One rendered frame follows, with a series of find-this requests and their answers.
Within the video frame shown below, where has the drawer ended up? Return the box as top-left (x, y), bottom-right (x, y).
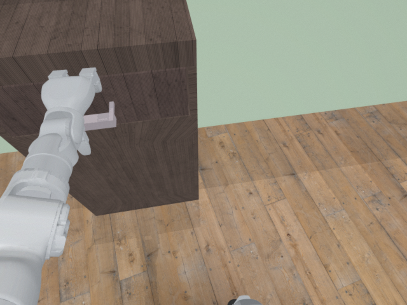
top-left (0, 67), bottom-right (189, 137)

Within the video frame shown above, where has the left robot hand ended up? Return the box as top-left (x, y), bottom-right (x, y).
top-left (41, 67), bottom-right (102, 155)

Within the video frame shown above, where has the robot left upper arm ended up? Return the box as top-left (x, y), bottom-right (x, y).
top-left (0, 194), bottom-right (70, 305)

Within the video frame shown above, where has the right robot shin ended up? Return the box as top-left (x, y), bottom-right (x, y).
top-left (234, 295), bottom-right (251, 304)

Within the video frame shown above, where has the cabinet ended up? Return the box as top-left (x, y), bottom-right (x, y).
top-left (0, 0), bottom-right (199, 216)

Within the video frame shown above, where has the handle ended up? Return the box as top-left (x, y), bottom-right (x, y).
top-left (83, 101), bottom-right (116, 131)

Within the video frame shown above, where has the left robot forearm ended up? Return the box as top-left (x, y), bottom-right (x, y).
top-left (0, 107), bottom-right (85, 206)

